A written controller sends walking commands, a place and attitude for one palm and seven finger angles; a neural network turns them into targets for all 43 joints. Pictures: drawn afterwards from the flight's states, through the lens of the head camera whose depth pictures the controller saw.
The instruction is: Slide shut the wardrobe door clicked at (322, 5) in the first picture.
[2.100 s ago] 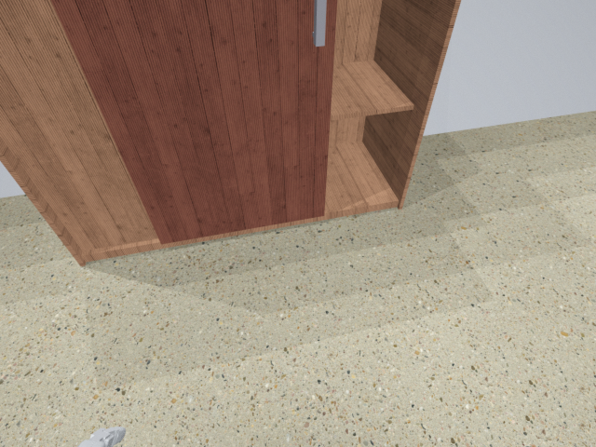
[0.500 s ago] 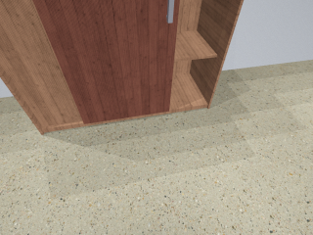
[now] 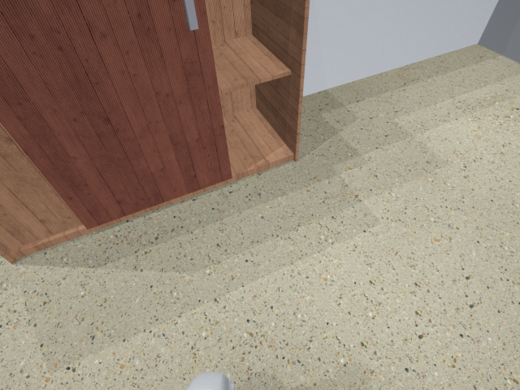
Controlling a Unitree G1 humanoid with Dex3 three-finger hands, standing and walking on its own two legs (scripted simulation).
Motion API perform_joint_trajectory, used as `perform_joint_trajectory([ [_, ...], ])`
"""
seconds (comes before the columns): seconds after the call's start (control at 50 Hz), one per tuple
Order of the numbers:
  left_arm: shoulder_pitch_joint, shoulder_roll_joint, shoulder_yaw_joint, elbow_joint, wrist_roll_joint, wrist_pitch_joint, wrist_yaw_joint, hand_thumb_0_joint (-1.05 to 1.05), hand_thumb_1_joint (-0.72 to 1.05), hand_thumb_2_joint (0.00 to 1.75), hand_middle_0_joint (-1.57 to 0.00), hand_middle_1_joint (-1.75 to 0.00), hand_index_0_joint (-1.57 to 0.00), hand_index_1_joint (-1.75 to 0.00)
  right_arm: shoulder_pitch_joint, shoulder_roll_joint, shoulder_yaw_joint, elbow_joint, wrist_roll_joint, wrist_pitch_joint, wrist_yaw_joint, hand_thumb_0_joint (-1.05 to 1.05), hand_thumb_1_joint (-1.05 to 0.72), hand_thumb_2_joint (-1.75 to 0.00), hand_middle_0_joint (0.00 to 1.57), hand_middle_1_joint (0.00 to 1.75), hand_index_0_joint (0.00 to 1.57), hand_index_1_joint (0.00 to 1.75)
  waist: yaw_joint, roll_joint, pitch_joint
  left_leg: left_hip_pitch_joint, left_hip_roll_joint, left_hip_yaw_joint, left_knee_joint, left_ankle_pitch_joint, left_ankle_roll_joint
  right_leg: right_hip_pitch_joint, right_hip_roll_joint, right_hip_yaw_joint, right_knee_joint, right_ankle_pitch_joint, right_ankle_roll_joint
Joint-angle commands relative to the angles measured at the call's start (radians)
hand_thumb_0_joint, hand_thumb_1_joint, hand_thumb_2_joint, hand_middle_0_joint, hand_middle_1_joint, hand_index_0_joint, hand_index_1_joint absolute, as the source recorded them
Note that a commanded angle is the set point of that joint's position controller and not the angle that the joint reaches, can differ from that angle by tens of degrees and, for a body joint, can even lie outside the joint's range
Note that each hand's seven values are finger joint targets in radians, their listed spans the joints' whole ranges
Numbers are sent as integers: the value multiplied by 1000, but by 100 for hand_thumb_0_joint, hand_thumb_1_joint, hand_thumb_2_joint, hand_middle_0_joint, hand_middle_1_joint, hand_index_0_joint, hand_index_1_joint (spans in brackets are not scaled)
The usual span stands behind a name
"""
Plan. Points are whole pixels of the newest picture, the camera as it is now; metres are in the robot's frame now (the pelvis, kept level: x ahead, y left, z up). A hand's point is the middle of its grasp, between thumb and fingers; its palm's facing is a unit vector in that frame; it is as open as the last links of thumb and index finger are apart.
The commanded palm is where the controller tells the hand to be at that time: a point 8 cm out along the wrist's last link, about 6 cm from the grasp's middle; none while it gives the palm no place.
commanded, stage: walk to a spot facing it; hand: left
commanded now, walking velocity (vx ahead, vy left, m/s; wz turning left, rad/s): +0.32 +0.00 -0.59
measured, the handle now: out of the picture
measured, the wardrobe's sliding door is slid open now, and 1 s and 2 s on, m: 0.38 0.38 0.38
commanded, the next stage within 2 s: none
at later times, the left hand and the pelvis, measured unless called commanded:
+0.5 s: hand (138, 353) +0.20 +0.28 -0.20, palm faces -0.16 -0.97 -0.18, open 7.4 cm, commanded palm none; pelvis +0.19 +0.08 -0.01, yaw -17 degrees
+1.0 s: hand (251, 208) +0.57 +0.10 -0.19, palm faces -0.59 -0.80 -0.10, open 7.4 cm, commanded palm none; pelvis +0.38 +0.03 -0.02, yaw -34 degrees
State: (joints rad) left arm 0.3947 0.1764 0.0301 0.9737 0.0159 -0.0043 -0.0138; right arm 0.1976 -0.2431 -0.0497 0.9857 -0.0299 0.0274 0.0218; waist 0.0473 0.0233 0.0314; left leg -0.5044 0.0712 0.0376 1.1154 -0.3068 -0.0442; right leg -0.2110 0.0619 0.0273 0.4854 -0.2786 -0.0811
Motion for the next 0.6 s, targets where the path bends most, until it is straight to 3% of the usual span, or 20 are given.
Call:
perform_joint_trajectory([
  [0.0,60,192,54,-45,0,-54,17,0,90,90,-20,-30,-20,-30,-74,-70,-31,-106,3,-44,-7,0,-90,-90,20,30,20,30,-17,-96,6,-178,27,-39,-3,105,-18,113,-235,341,-275,31,-71],
  [0.1,132,164,54,-12,6,-63,22,0,90,90,-20,-30,-20,-30,-131,-51,-27,-142,4,-56,-10,0,-90,-90,20,30,20,30,7,-129,2,-256,34,-35,-62,109,-34,211,-240,354,-257,140,-96],
  [0.16,161,156,53,4,11,-65,29,0,90,90,-20,-30,-20,-30,-191,-43,-23,-169,7,-62,-9,0,-90,-90,20,30,20,30,25,-137,20,-276,31,-27,-138,81,-34,246,-253,392,-244,228,-121],
  [0.26,152,168,56,11,17,-58,40,0,90,90,-20,-30,-20,-30,-246,-21,-15,-203,15,-78,-5,0,-90,-90,20,30,20,30,38,-166,41,-148,-11,-1,-328,23,-10,217,-243,392,-185,406,-113],
  [0.3,104,187,63,-1,18,-54,40,0,90,90,-20,-30,-20,-30,-199,-21,-15,-199,21,-87,-6,0,-90,-90,20,30,20,30,11,-199,32,-12,-33,14,-438,-4,6,163,-229,371,-137,461,-95],
  [0.32,66,196,66,-10,14,-56,39,0,90,90,-20,-30,-20,-30,-125,-35,-19,-181,22,-92,-13,0,-90,-90,20,30,20,30,-34,-189,16,129,-54,27,-518,29,15,98,-205,346,-80,526,-78],
  [0.34,30,197,72,-19,8,-58,38,0,90,90,-20,-30,-20,-30,16,-57,-26,-133,21,-97,-26,0,-90,-90,20,30,20,30,-100,-162,-31,345,-69,29,-619,108,28,5,-149,303,47,560,-46],
  [0.36,30,168,73,-28,-2,-60,32,0,90,90,-20,-30,-20,-30,193,-133,-43,-81,18,-102,-43,0,-90,-90,20,30,20,30,-163,-67,-149,640,34,-49,-637,142,44,-129,-86,255,249,421,-16],
  [0.38,65,101,67,-40,-16,-57,18,0,90,90,-20,-30,-20,-30,321,-258,-73,-49,5,-107,-46,0,-90,-90,20,30,20,30,-181,262,-251,820,358,-430,-690,136,134,-350,39,101,585,-171,45],
  [0.4,62,107,66,-51,-12,-59,16,0,90,90,-20,-30,-20,-30,313,-248,-58,-57,9,-98,-45,0,-90,-90,20,30,20,30,-150,244,-227,735,469,-610,-826,59,191,-432,13,85,771,-286,53],
  [0.42,15,133,73,-47,0,-50,16,0,90,90,-20,-30,-20,-30,214,-182,-47,-77,9,-93,-42,0,-90,-90,20,30,20,30,-119,127,-86,545,439,-538,-895,-96,187,-433,-53,93,842,-214,56],
  [0.44,-30,118,73,-53,8,-43,7,0,90,90,-20,-30,-20,-30,139,-122,-31,-93,12,-101,-44,0,-90,-90,20,30,20,30,-88,120,18,402,390,-449,-917,-101,168,-452,-96,63,879,-127,65],
  [0.46,-42,110,76,-51,18,-33,-9,0,90,90,-20,-30,-20,-30,101,-70,-14,-95,10,-109,-43,0,-90,-90,20,30,20,30,-58,99,81,310,333,-337,-926,-51,133,-435,-124,48,871,-61,67],
  [0.48,-33,99,74,-46,19,-22,-19,0,90,90,-20,-30,-20,-30,80,-38,-3,-87,13,-118,-45,0,-90,-90,20,30,20,30,-31,103,104,266,301,-239,-928,15,111,-403,-143,27,847,-22,72],
  [0.52,0,62,68,-36,22,5,-24,0,90,90,-20,-30,-20,-30,108,-18,-2,-65,13,-131,-50,0,-90,-90,20,30,20,30,-5,137,74,284,234,-48,-895,262,51,-397,-135,9,826,53,83],
  [0.54,0,58,68,-36,20,14,-24,0,90,90,-20,-30,-20,-30,125,-17,-1,-55,16,-134,-52,0,-90,-90,20,30,20,30,-2,134,59,301,219,11,-887,328,37,-408,-133,2,831,83,86],
  [0.58,-36,52,68,-46,21,23,-24,0,90,90,-20,-30,-20,-30,172,-4,2,-35,19,-137,-56,0,-90,-90,20,30,20,30,-7,113,54,342,204,58,-880,443,1,-454,-127,-11,828,130,89],
])
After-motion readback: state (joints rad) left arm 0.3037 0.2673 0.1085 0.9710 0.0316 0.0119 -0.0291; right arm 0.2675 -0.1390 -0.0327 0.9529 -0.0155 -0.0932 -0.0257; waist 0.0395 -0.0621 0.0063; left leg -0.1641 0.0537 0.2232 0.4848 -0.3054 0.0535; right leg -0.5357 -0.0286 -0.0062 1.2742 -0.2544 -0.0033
